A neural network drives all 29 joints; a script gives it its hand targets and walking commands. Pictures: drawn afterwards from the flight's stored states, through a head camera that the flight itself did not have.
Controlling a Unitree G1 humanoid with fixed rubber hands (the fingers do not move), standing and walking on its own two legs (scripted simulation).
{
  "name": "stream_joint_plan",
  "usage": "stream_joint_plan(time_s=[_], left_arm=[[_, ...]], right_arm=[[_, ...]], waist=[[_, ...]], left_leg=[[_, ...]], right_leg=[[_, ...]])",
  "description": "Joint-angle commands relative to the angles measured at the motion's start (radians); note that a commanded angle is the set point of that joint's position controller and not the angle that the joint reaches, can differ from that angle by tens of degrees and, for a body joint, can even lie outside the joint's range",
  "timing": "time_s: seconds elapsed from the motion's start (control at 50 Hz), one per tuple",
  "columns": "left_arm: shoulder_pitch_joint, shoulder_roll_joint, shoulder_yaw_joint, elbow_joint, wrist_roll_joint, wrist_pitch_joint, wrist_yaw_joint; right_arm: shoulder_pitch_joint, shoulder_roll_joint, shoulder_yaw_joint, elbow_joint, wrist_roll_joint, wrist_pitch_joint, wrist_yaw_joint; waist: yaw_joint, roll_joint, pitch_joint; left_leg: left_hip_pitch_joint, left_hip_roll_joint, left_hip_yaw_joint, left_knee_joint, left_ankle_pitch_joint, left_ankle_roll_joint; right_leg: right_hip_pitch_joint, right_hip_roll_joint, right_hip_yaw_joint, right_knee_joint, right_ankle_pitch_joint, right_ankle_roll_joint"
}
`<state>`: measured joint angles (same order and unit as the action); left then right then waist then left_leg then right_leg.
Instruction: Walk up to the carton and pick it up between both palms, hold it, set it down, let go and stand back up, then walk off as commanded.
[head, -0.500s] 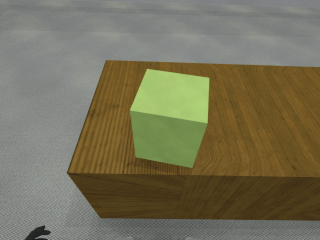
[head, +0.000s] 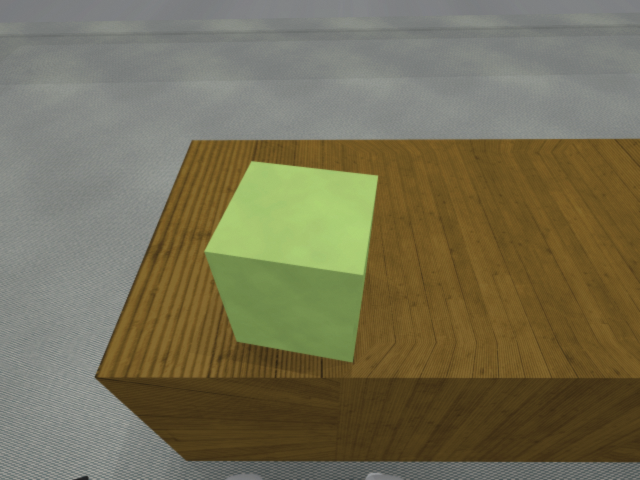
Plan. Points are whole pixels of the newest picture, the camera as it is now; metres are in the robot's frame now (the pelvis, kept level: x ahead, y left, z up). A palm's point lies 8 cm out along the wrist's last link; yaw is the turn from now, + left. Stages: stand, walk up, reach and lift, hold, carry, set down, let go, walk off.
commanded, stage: walk up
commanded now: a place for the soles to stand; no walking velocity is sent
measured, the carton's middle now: (303, 263) +0.46 +0.03 -0.04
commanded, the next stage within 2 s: reach and lift in 1.52 s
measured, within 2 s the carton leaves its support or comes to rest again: neither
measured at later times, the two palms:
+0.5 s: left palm out of the picture +0.12 +0.36 -0.10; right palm out of the picture +0.10 -0.27 -0.07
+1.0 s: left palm out of the picture +0.15 +0.36 -0.09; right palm out of the picture +0.12 -0.26 -0.07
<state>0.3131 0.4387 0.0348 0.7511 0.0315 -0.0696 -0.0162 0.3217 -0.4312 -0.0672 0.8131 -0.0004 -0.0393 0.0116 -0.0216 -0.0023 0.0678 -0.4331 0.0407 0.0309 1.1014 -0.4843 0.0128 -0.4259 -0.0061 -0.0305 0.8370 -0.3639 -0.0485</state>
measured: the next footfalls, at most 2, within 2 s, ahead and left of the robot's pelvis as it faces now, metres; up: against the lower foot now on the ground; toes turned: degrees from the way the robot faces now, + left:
left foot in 0.34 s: +0.12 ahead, +0.15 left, +0.00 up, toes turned +4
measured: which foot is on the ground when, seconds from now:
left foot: up 0.00-0.32, down 0.34-1.00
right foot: down 0.00-1.00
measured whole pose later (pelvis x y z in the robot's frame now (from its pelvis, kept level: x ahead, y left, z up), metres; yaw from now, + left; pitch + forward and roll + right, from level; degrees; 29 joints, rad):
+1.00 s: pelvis +0.04 +0.05 +0.00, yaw +1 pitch -2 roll -1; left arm 0.22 0.43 0.03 0.75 0.01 -0.03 -0.01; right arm 0.27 -0.37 -0.06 0.81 0.00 -0.05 0.00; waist -0.01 -0.03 0.06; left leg -0.41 0.03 0.05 0.80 -0.36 0.03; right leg -0.36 -0.01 -0.01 0.77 -0.37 -0.02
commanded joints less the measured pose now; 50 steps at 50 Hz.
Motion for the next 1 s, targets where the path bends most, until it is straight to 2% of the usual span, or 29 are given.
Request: stream_joint_plan(time_s=[0.0,0.04,0.08,0.14,0.18,0.22,0.26,0.3,0.32,0.34,0.36,0.38,0.4,0.44,0.46,0.5,0.54,0.56,0.58,0.6,0.66,0.68,0.72,0.78,0.8,0.82,0.86,0.94,0.98], left_arm=[[-0.015,0.267,0.095,-0.011,-0.02,-0.029,0.037],[0.018,0.269,0.094,-0.017,-0.021,-0.03,0.036],[0.04,0.271,0.102,-0.021,-0.019,-0.028,0.035],[0.082,0.278,0.104,-0.018,-0.022,-0.022,0.037],[0.107,0.274,0.102,-0.019,-0.021,-0.014,0.033],[0.102,0.277,0.101,-0.023,-0.017,-0.008,0.029],[0.065,0.282,0.098,-0.029,-0.02,0.0,0.025],[-0.034,0.21,0.064,-0.043,-0.034,0.015,0.028],[-0.044,0.136,0.042,-0.051,-0.046,0.02,0.028],[-0.032,0.086,0.028,-0.05,-0.056,0.029,0.03],[-0.026,0.127,0.04,-0.018,-0.05,0.043,0.038],[-0.026,0.195,0.057,0.012,-0.043,0.05,0.036],[-0.028,0.194,0.059,0.02,-0.042,0.044,0.033],[0.0,0.174,0.056,0.039,-0.039,0.029,0.025],[0.016,0.172,0.052,0.05,-0.033,0.024,0.023],[0.0,0.164,0.054,0.057,-0.027,0.018,0.027],[-0.028,0.179,0.051,0.059,-0.022,0.009,0.033],[-0.064,0.187,0.051,0.047,-0.021,0.005,0.035],[-0.091,0.2,0.048,0.04,-0.02,0.003,0.033],[-0.123,0.2,0.043,0.036,-0.02,0.001,0.03],[-0.116,0.176,0.039,0.047,-0.024,0.008,0.025],[-0.106,0.167,0.039,0.053,-0.021,0.011,0.026],[-0.099,0.173,0.037,0.059,-0.018,0.008,0.027],[-0.127,0.183,0.036,0.048,-0.019,0.004,0.024],[-0.136,0.182,0.035,0.044,-0.019,0.003,0.025],[-0.14,0.181,0.034,0.043,-0.02,0.004,0.024],[-0.128,0.17,0.033,0.047,-0.022,0.007,0.024],[-0.134,0.177,0.031,0.045,-0.02,0.004,0.028],[-0.149,0.173,0.031,0.046,-0.021,0.005,0.027]], right_arm=[[-0.011,-0.24,-0.05,-0.015,-0.021,0.007,-0.007],[-0.015,-0.212,-0.042,-0.023,-0.021,0.011,-0.006],[-0.033,-0.211,-0.041,-0.024,-0.02,0.013,-0.01],[-0.065,-0.207,-0.036,-0.035,-0.02,0.009,-0.012],[-0.081,-0.203,-0.032,-0.046,-0.025,-0.001,-0.015],[-0.07,-0.193,-0.029,-0.05,-0.024,-0.014,-0.016],[-0.034,-0.189,-0.033,-0.047,-0.019,-0.028,-0.019],[0.038,-0.181,-0.037,0.004,-0.02,-0.044,-0.033],[0.064,-0.221,-0.045,0.017,-0.031,-0.051,-0.04],[-0.004,-0.279,-0.051,-0.004,-0.039,-0.058,-0.043],[-0.04,-0.305,-0.053,-0.009,-0.026,-0.055,-0.045],[-0.06,-0.299,-0.049,-0.003,-0.024,-0.05,-0.041],[-0.106,-0.277,-0.04,-0.019,-0.028,-0.046,-0.038],[-0.156,-0.238,-0.028,-0.03,-0.031,-0.041,-0.033],[-0.153,-0.237,-0.026,-0.04,-0.029,-0.037,-0.029],[-0.132,-0.235,-0.029,-0.041,-0.023,-0.033,-0.022],[-0.133,-0.195,-0.019,-0.038,-0.013,-0.03,-0.021],[-0.139,-0.173,-0.014,-0.037,-0.014,-0.029,-0.021],[-0.141,-0.167,-0.016,-0.034,-0.012,-0.026,-0.022],[-0.141,-0.179,-0.019,-0.027,-0.013,-0.025,-0.021],[-0.161,-0.209,-0.025,-0.02,-0.021,-0.028,-0.019],[-0.168,-0.208,-0.024,-0.015,-0.025,-0.027,-0.018],[-0.179,-0.203,-0.023,-0.016,-0.025,-0.024,-0.016],[-0.172,-0.181,-0.018,-0.015,-0.017,-0.02,-0.014],[-0.174,-0.185,-0.02,-0.013,-0.019,-0.021,-0.013],[-0.166,-0.188,-0.022,-0.012,-0.019,-0.02,-0.012],[-0.17,-0.201,-0.023,-0.009,-0.025,-0.023,-0.015],[-0.183,-0.183,-0.018,-0.014,-0.022,-0.02,-0.014],[-0.172,-0.181,-0.018,-0.011,-0.017,-0.018,-0.014]], waist=[[0.026,-0.094,0.054],[0.03,-0.12,0.005],[0.04,-0.116,-0.008],[0.061,-0.154,-0.007],[0.079,-0.159,-0.055],[0.082,-0.184,-0.082],[0.058,-0.183,-0.084],[-0.014,-0.098,-0.114],[-0.024,0.056,-0.157],[0.004,0.188,-0.115],[0.006,0.128,-0.082],[0.003,0.102,-0.066],[0.022,0.118,-0.016],[0.046,0.2,-0.009],[0.042,0.203,-0.041],[0.047,0.167,-0.074],[0.043,0.112,-0.101],[0.031,0.096,-0.108],[0.019,0.06,-0.1],[0.005,0.05,-0.09],[0.023,0.104,-0.092],[0.03,0.099,-0.094],[0.038,0.093,-0.078],[0.019,0.054,-0.09],[0.019,0.074,-0.085],[0.014,0.062,-0.105],[0.023,0.079,-0.123],[0.026,0.074,-0.12],[0.017,0.064,-0.116]], left_leg=[[-0.276,0.042,-0.098,0.029,0.087,0.006],[-0.226,0.04,-0.084,-0.018,0.107,0.004],[-0.23,0.036,-0.085,-0.043,0.099,0.001],[-0.23,0.032,-0.063,-0.12,0.056,0.001],[-0.195,0.024,-0.043,-0.201,-0.011,0.009],[-0.128,0.017,-0.028,-0.263,-0.021,0.017],[-0.032,0.001,-0.003,-0.366,-0.001,0.026],[0.252,-0.01,-0.025,-0.6,0.234,0.043],[0.342,0.11,-0.22,-0.679,0.234,0.064],[0.339,0.279,-0.5,-0.754,0.242,0.1],[0.257,0.347,-0.582,-0.791,0.129,0.147],[0.155,0.355,-0.56,-0.778,0.014,0.194],[0.068,0.332,-0.48,-0.766,-0.013,0.202],[0.072,0.249,-0.327,-0.7,0.082,0.154],[0.084,0.223,-0.275,-0.657,0.126,0.14],[0.049,0.208,-0.236,-0.601,0.218,0.119],[0.005,0.173,-0.181,-0.542,0.219,0.075],[0.002,0.141,-0.16,-0.533,0.171,0.053],[0.016,0.112,-0.149,-0.539,0.083,0.043],[0.054,0.104,-0.144,-0.559,0.016,0.041],[0.056,0.162,-0.225,-0.64,-0.053,0.069],[0.047,0.175,-0.235,-0.648,-0.069,0.077],[0.002,0.163,-0.215,-0.634,-0.068,0.068],[0.034,0.121,-0.169,-0.597,-0.021,0.043],[0.047,0.11,-0.162,-0.59,-0.002,0.04],[0.074,0.115,-0.17,-0.597,-0.008,0.045],[0.086,0.141,-0.195,-0.608,0.022,0.058],[0.073,0.121,-0.153,-0.567,0.107,0.048],[0.084,0.112,-0.154,-0.569,0.084,0.043]], right_leg=[[0.145,-0.266,0.529,-0.531,-0.164,-0.065],[0.175,-0.245,0.457,-0.504,-0.049,-0.081],[0.222,-0.251,0.446,-0.489,-0.028,-0.097],[0.271,-0.259,0.419,-0.456,0.066,-0.134],[0.312,-0.266,0.394,-0.401,0.154,-0.186],[0.294,-0.274,0.368,-0.367,0.221,-0.203],[0.229,-0.269,0.321,-0.316,0.273,-0.189],[0.031,-0.199,0.182,-0.136,0.383,-0.105],[-0.068,-0.128,0.098,0.031,0.251,-0.036],[-0.189,-0.002,0.035,0.117,-0.064,0.026],[-0.171,-0.005,0.086,0.108,-0.21,0.032],[-0.098,-0.032,0.114,0.124,-0.238,0.028],[-0.065,-0.028,0.104,0.104,-0.228,0.019],[-0.02,-0.041,0.071,-0.011,-0.155,0.01],[0.024,-0.033,0.038,-0.063,-0.124,0.011],[0.125,-0.023,0.014,-0.163,-0.023,0.006],[0.208,-0.05,0.08,-0.202,0.112,-0.01],[0.191,-0.084,0.151,-0.215,0.131,-0.027],[0.133,-0.105,0.202,-0.243,0.056,-0.04],[0.076,-0.108,0.208,-0.242,0.026,-0.047],[0.079,-0.052,0.099,-0.181,0.003,-0.017],[0.091,-0.044,0.089,-0.179,-0.02,-0.017],[0.12,-0.055,0.108,-0.206,-0.014,-0.021],[0.1,-0.082,0.169,-0.243,0.01,-0.04],[0.084,-0.082,0.167,-0.245,0.009,-0.037],[0.078,-0.077,0.154,-0.232,0.021,-0.034],[0.096,-0.059,0.113,-0.197,0.068,-0.022],[0.108,-0.081,0.15,-0.22,0.098,-0.031],[0.092,-0.081,0.153,-0.226,0.08,-0.032]])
